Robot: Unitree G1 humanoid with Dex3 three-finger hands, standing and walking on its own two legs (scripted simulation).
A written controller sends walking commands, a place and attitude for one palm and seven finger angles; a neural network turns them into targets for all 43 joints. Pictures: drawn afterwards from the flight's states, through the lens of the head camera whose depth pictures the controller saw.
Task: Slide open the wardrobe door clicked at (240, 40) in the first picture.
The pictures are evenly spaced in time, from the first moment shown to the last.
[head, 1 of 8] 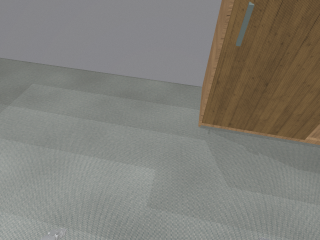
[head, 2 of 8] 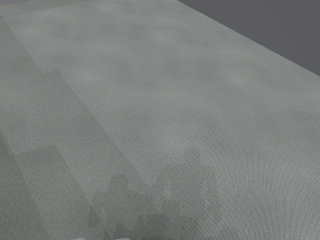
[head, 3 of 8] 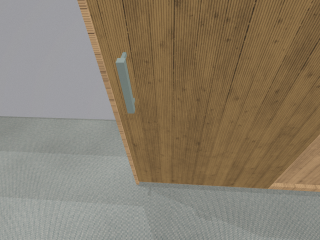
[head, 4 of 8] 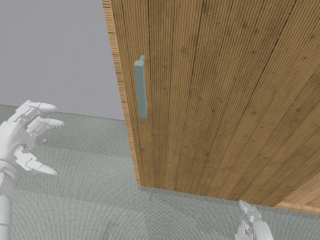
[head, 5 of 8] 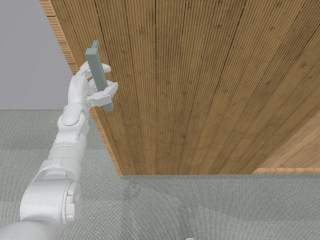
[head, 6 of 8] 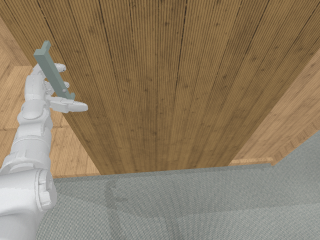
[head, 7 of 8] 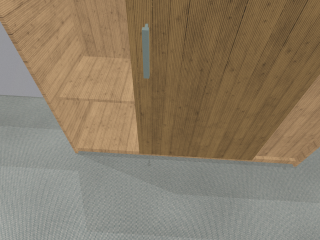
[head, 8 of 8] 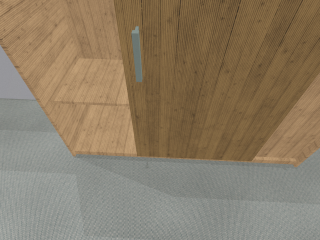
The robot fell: no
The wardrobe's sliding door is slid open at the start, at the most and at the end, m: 0.00 0.47 0.45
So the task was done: yes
